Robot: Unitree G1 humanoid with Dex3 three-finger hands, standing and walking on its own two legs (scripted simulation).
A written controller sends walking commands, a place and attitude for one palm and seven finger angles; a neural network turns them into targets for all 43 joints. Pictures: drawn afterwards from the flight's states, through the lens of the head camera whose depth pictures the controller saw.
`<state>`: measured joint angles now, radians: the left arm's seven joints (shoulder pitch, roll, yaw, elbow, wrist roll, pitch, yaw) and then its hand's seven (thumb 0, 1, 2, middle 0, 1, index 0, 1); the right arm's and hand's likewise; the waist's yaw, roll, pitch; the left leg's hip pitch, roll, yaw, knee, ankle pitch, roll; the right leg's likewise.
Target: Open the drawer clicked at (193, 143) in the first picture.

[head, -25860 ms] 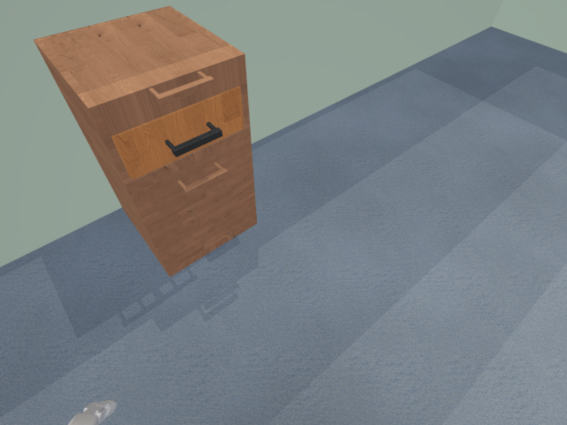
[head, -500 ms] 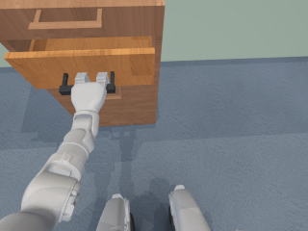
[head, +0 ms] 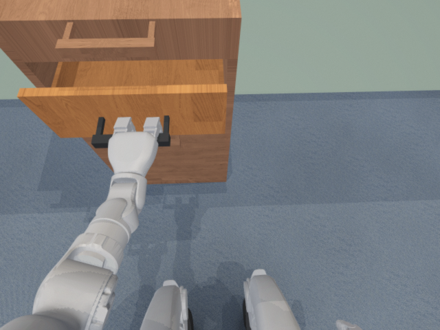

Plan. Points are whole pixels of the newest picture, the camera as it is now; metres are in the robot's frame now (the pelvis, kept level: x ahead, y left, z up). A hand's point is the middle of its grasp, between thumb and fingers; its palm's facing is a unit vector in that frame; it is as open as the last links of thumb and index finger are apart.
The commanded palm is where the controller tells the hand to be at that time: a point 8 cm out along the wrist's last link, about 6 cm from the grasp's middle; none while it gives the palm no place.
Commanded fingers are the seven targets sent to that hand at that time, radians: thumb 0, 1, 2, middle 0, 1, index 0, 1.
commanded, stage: pull the drawer open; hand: left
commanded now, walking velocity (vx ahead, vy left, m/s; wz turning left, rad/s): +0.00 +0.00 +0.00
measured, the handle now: (133, 131) +0.51 +0.16 -0.04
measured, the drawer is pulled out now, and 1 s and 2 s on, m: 0.08 0.13 0.18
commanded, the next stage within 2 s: none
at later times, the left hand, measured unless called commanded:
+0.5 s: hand (141, 172) +0.42 +0.14 -0.06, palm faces -0.01 -0.04 -1.00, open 5.5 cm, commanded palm +0.38 +0.15 -0.02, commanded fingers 0.00 0.90 0.90 -0.40 -1.35 -0.40 -1.35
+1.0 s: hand (140, 183) +0.40 +0.14 -0.06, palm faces -0.02 -0.03 -1.00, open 5.5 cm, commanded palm +0.35 +0.14 -0.02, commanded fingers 0.00 0.90 0.90 -0.40 -1.35 -0.40 -1.35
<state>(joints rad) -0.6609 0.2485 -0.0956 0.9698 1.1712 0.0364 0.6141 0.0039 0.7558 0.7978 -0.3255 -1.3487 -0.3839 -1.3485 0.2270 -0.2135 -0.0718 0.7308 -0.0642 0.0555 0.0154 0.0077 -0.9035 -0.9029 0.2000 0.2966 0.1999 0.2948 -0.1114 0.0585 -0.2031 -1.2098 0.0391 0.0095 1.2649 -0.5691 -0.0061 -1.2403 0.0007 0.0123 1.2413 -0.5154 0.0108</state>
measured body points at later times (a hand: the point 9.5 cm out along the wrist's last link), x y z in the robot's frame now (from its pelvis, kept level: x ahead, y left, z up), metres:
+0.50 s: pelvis +0.00 +0.00 +0.00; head +0.14 -0.01 +0.43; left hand +0.42 +0.14 -0.01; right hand +0.07 -0.26 -0.14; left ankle +0.00 +0.12 -0.62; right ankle +0.03 -0.13 -0.62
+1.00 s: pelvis +0.00 -0.01 +0.01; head +0.13 -0.02 +0.44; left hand +0.39 +0.14 -0.01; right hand +0.09 -0.26 -0.14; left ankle +0.00 +0.12 -0.62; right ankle +0.03 -0.13 -0.62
